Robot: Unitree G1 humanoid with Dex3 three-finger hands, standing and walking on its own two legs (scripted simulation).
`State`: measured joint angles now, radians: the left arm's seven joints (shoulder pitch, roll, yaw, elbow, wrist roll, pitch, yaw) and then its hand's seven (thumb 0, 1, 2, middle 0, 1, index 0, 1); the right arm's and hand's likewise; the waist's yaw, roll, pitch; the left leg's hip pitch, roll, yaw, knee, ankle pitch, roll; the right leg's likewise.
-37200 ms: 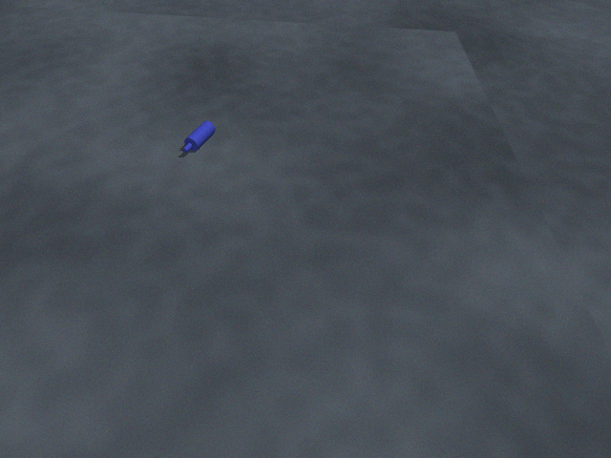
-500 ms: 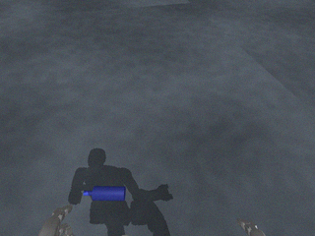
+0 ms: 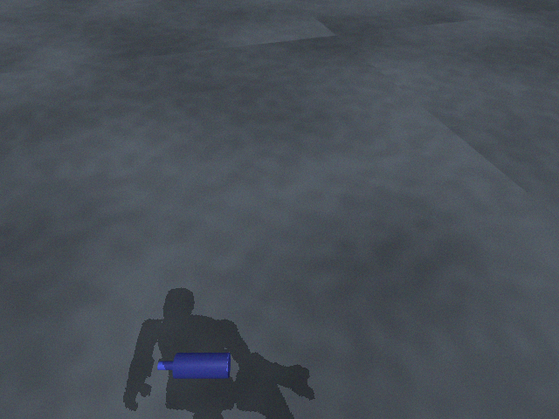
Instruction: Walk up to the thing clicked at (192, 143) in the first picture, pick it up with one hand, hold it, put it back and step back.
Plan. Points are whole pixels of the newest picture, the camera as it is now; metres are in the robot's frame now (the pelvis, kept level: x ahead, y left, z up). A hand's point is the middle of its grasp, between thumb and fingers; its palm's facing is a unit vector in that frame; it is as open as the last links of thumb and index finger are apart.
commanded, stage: stand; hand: left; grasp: from above
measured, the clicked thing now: (194, 365) +0.46 +0.29 -0.73
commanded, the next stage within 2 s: step back in 1.84 s
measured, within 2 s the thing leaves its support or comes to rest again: neither
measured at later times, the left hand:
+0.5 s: hand out of the picture +0.05 +0.23 -0.15, palm faces +0.00 -0.94 -0.34, open 7.4 cm
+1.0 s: hand out of the picture +0.08 +0.23 -0.15, palm faces -0.01 -0.95 -0.32, open 7.4 cm
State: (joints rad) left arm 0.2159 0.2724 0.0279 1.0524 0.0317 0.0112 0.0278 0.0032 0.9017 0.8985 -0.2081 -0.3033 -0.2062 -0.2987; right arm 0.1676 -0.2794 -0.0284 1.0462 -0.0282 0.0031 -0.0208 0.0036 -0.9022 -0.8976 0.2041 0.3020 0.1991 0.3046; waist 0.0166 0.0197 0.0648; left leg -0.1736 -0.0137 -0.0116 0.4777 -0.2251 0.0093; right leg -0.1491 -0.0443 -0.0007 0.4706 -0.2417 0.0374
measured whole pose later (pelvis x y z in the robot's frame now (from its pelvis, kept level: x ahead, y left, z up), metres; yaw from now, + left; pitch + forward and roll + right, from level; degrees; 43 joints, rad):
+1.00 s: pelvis +0.01 -0.01 +0.01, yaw -1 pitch -3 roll +0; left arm 0.11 0.30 0.02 1.15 0.02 0.00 0.01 0.00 0.90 0.90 -0.21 -0.30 -0.21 -0.30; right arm 0.12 -0.32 -0.01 1.14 -0.02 -0.01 -0.01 0.00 -0.90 -0.90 0.20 0.30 0.20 0.30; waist 0.00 0.01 0.07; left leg -0.11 0.01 -0.01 0.34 -0.17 -0.01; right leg -0.09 -0.02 0.00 0.34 -0.19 0.02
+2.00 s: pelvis -0.01 -0.01 +0.00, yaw -1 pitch -2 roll +0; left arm 0.09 0.37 0.05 1.06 -0.01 0.01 0.00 0.00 0.90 0.90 -0.21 -0.30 -0.21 -0.30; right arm 0.07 -0.37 -0.03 1.06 0.01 0.03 0.01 0.00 -0.90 -0.90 0.20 0.30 0.20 0.30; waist -0.01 0.00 0.15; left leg -0.23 0.01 -0.01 0.47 -0.20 -0.01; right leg -0.22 -0.02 0.01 0.48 -0.22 0.01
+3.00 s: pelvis -0.27 +0.01 -0.01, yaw -1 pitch -2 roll -1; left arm 0.24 0.42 0.09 0.88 0.02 0.05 0.02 0.00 0.90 0.90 -0.21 -0.30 -0.21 -0.30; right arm 0.10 -0.36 -0.04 0.86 -0.02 0.04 0.00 0.00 -0.90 -0.90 0.21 0.30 0.20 0.30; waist 0.03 -0.03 0.17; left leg -0.36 0.02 0.05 0.57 -0.18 0.05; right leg -0.37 0.07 0.14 1.07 -0.47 0.05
